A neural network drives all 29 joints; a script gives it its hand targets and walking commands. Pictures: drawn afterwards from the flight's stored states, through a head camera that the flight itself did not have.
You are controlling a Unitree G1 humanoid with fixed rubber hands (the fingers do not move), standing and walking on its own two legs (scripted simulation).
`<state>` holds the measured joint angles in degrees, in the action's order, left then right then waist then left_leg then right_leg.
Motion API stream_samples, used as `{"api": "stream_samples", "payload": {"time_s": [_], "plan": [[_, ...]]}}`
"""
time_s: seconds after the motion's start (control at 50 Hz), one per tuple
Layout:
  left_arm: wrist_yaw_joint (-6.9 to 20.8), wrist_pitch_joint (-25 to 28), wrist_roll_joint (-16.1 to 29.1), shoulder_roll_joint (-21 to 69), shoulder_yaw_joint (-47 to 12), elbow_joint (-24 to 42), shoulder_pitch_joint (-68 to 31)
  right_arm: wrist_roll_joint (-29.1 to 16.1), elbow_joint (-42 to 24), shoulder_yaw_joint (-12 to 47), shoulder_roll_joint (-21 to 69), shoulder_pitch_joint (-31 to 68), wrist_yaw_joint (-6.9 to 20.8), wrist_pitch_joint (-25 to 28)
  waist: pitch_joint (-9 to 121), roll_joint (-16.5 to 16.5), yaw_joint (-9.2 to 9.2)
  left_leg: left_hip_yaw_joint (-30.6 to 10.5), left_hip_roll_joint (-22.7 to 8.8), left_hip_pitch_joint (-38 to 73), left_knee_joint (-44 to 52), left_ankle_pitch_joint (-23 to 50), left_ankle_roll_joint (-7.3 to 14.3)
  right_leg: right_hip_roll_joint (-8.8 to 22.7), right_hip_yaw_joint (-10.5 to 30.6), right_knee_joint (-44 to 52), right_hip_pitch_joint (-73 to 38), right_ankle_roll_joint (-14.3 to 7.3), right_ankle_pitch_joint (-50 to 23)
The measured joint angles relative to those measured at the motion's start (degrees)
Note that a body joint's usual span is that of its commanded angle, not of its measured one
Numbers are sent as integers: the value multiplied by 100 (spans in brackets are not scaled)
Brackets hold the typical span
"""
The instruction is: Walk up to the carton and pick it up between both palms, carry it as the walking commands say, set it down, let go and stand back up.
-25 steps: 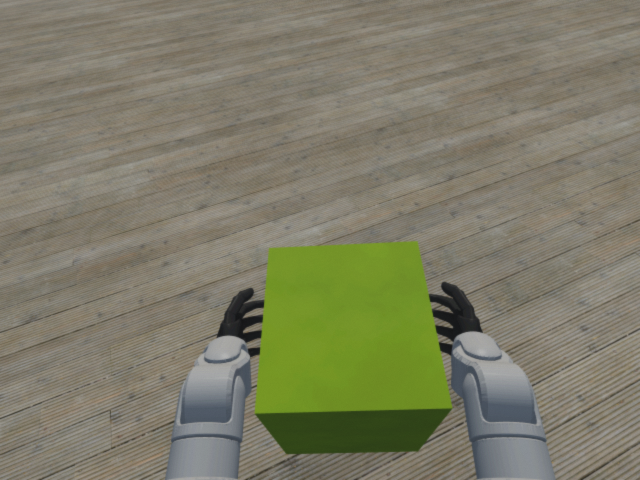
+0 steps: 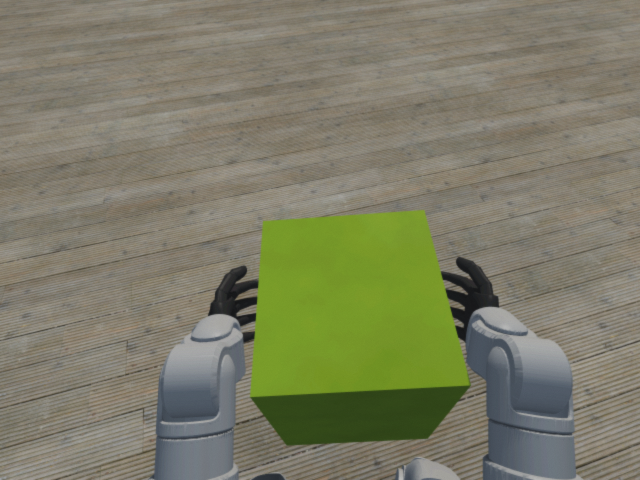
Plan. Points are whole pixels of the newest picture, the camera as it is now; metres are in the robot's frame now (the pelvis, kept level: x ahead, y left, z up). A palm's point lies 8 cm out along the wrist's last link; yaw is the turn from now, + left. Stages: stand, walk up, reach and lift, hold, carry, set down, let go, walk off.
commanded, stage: carry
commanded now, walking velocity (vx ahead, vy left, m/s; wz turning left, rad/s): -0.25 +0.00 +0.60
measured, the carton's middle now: (350, 336) +0.29 -0.02 +0.00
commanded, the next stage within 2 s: none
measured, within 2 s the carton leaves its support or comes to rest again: neither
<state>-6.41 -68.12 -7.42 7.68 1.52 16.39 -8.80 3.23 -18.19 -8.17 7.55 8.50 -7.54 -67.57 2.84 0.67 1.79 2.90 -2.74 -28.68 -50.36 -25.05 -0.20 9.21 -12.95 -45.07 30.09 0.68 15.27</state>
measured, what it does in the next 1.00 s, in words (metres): walks backwards, turning left: right foot, then left foot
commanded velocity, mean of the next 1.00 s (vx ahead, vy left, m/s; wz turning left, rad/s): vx -0.23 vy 0.00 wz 0.54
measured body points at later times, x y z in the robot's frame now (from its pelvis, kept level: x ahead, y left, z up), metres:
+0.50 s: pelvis -0.15 -0.03 +0.03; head -0.12 -0.03 +0.48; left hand +0.09 +0.17 +0.09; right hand +0.16 -0.11 +0.09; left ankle -0.13 +0.10 -0.64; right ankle -0.12 -0.14 -0.70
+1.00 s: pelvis -0.36 -0.08 +0.02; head -0.32 -0.08 +0.47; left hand -0.21 +0.20 +0.09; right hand -0.03 -0.03 +0.08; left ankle -0.25 +0.11 -0.69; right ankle -0.28 -0.17 -0.70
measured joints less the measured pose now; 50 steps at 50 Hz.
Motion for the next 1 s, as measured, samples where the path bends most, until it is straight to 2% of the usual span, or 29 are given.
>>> {"api": "stream_samples", "payload": {"time_s": [0.04,0.08,0.1,0.14,0.18,0.22,0.28,0.32,0.34,0.36,0.38,0.44,0.48,0.52,0.58,0.62,0.64,0.66,0.68,0.72,0.74,0.78,0.82,0.86,0.9,0.94,0.96,0.98,1.0], "plan": [[10,-14,-3,-3,91,33,-25,-6,79,44,14,57,-10,51,-181,-241,-21,82,189,-29,147,510,190,193,120,-246,168,97,287],[3,7,48,-11,144,31,61,-2,153,114,12,41,-28,65,-273,-78,-43,-88,162,-194,252,616,268,-138,438,-820,415,257,1254],[-30,-1,84,-11,149,37,67,4,142,134,9,16,-29,66,-338,18,-63,-196,165,-257,397,735,273,-290,589,-1191,534,276,1453],[-72,-41,152,-5,144,168,5,-10,-47,118,8,6,-31,40,-523,115,-183,-330,198,-313,810,1300,268,-488,816,-1828,686,311,1343],[-107,-4,202,-2,146,389,-45,-38,-258,100,19,71,-24,73,-646,134,-354,-349,250,-381,1085,1465,264,-599,966,-1984,677,334,1073],[-123,73,253,2,202,633,-84,-44,-438,138,33,165,-19,150,-698,139,-453,-382,298,-465,1298,1669,253,-713,1059,-1678,469,385,1062],[-102,223,311,15,262,839,-150,22,-683,188,46,256,0,237,-659,202,-460,-548,393,-619,1554,2023,206,-913,1127,-718,-125,358,1246],[-67,295,317,21,268,843,-177,102,-774,217,45,249,21,257,-582,236,-449,-663,479,-688,1757,2308,201,-1012,1111,186,-672,242,1236],[-51,323,302,23,242,786,-184,140,-774,197,43,248,42,247,-556,286,-454,-722,498,-692,1872,2443,184,-1058,1061,683,-927,152,967],[-65,350,276,26,176,680,-177,169,-747,140,40,243,69,216,-596,473,-434,-850,436,-622,2007,2541,68,-1151,946,917,-1046,30,651],[-82,307,247,24,108,589,-153,182,-684,111,29,178,86,184,-606,548,-409,-893,435,-580,2000,2312,-12,-1159,865,1031,-1124,-65,460],[-81,41,182,-10,-15,488,63,174,-560,183,-2,-102,91,10,-430,164,-379,-428,549,-736,460,694,-121,-789,922,922,-1042,-125,366],[-76,-1,185,-17,-36,473,153,161,-543,182,-4,-95,65,-113,-357,45,-205,-338,478,-760,-516,480,-128,-609,844,936,-1012,-91,308],[-75,6,172,-10,-58,476,107,118,-589,107,-1,-24,44,-164,-294,12,-30,-343,342,-626,-791,443,-185,-465,691,916,-927,-49,230],[-84,-20,93,6,-71,666,-42,-2,-693,7,13,92,40,-78,-229,-23,117,-308,161,-177,-279,349,-224,-256,518,715,-660,15,157],[-68,-55,4,22,-50,687,-157,-62,-619,-50,22,156,53,23,-169,-93,141,-239,126,285,459,306,-232,-95,455,463,-435,77,160],[-41,-60,-45,27,-42,654,-190,-66,-568,-68,26,181,58,49,-130,-113,166,-194,123,548,988,522,-197,-6,406,311,-322,119,179],[-11,-52,-79,25,6,587,-223,-53,-459,-47,33,189,63,107,-147,-285,182,-155,282,555,1145,570,-81,183,435,162,-215,155,104],[15,-44,-117,22,52,490,-213,-37,-323,7,38,198,18,128,-190,-390,162,-181,397,476,1109,661,-3,217,557,-41,-132,219,361],[68,-42,-105,4,150,296,-74,-20,-48,92,37,208,-41,56,-245,-268,45,-337,371,295,1062,876,50,-114,849,-708,98,304,1288],[65,-73,-86,-2,175,261,-12,-3,38,126,35,207,-44,7,-287,-168,-35,-420,331,223,1110,1011,49,-282,930,-1099,228,309,1446],[18,-154,-31,-5,211,258,0,60,113,159,35,206,4,-26,-425,-36,-223,-558,309,127,1302,1335,33,-504,1010,-1654,387,269,1316],[-21,-151,55,-6,256,358,-11,85,26,194,39,219,18,-16,-524,39,-400,-651,345,0,1493,1645,29,-628,1050,-1703,396,267,1027],[-54,-85,160,-3,306,513,-40,111,-154,233,45,256,20,14,-572,95,-513,-713,411,-158,1663,1948,21,-710,1074,-1393,252,276,873],[-63,11,237,4,342,639,-79,150,-339,259,52,301,25,46,-553,145,-550,-798,488,-334,1853,2262,10,-827,1110,-955,-1,240,917],[-59,99,283,7,342,640,-105,202,-442,264,55,299,37,67,-464,216,-534,-883,544,-466,2116,2627,-21,-953,1061,-60,-515,133,1067],[-59,139,289,10,315,573,-113,232,-451,248,51,284,47,70,-419,303,-510,-929,538,-515,2247,2771,-50,-1032,1003,564,-803,64,896],[-48,194,277,14,245,442,-108,254,-455,192,41,249,56,64,-438,526,-460,-1010,452,-528,2295,2574,-133,-1129,863,834,-898,-36,511],[-49,187,254,14,175,338,-91,254,-439,162,24,157,67,52,-452,541,-438,-934,499,-644,1971,1971,-180,-1065,793,905,-912,-113,276]]}}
